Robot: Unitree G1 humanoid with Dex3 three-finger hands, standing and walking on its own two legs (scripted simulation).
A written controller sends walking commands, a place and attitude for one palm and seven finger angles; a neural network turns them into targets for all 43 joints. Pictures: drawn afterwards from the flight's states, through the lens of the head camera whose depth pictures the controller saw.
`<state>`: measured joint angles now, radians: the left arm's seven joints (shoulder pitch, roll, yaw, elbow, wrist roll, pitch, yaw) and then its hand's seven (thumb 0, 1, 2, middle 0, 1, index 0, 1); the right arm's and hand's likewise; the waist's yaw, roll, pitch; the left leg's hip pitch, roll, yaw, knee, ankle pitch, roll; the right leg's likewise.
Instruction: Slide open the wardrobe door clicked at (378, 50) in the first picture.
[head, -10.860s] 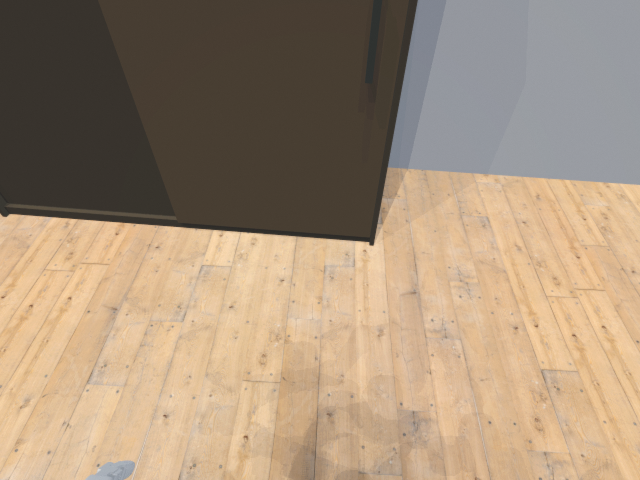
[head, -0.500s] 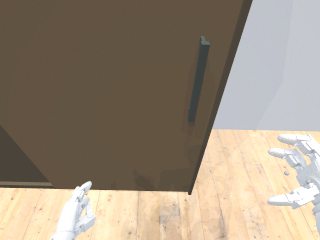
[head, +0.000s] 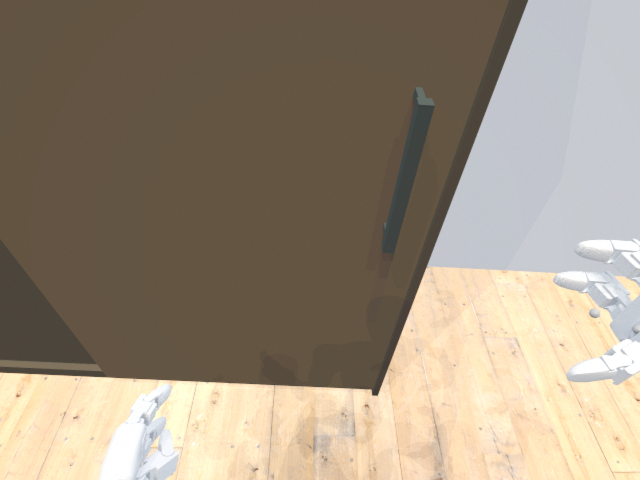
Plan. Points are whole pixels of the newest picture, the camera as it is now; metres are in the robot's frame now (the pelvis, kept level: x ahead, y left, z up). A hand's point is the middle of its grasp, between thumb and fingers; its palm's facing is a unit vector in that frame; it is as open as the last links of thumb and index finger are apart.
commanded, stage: raise the hand with hooked fingers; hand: right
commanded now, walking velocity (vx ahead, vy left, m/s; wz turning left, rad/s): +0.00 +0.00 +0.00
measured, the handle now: (401, 179) +0.52 -0.10 +0.12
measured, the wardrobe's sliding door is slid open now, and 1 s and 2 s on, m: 0.00 0.00 0.00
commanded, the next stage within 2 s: move the hooked fingers beside the handle in 0.30 s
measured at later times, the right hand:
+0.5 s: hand (576, 305) +0.28 -0.26 +0.14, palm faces +0.04 +1.00 -0.04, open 14.0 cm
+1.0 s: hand (526, 267) +0.34 -0.23 +0.14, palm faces +0.02 +1.00 -0.01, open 14.0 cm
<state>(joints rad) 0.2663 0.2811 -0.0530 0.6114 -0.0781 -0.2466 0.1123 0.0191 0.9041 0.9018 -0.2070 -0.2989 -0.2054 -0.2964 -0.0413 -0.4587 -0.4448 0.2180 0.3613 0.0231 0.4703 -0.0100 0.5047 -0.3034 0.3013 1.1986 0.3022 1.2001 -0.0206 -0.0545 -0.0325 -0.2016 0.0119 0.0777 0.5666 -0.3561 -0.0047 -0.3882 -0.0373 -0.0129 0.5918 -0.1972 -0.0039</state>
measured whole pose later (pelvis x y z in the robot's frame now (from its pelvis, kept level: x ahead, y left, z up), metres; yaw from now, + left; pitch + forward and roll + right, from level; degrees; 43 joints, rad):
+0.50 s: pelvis +0.01 +0.01 +0.00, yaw +0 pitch +0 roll +1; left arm 0.25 0.27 -0.05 0.60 -0.08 -0.23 0.12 0.02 0.90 0.90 -0.21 -0.30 -0.20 -0.30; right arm -0.05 -0.43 -0.43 0.23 0.36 0.01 0.46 -0.01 0.51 -0.30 0.30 1.20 0.30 1.20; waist -0.03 -0.05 -0.04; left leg -0.19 0.01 0.08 0.57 -0.37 0.01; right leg -0.37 -0.04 -0.01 0.59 -0.21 0.01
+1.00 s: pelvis +0.01 +0.01 +0.00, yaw +1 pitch +1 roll +1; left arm 0.27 0.26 -0.05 0.62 -0.07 -0.17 0.11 0.02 0.91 0.90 -0.21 -0.30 -0.20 -0.30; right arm -0.22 -0.38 -0.35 0.33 0.29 0.02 0.35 -0.01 0.50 -0.30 0.30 1.20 0.30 1.20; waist 0.00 -0.04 -0.04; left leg -0.22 0.01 0.06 0.58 -0.37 0.00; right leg -0.39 -0.04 -0.03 0.59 -0.21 0.00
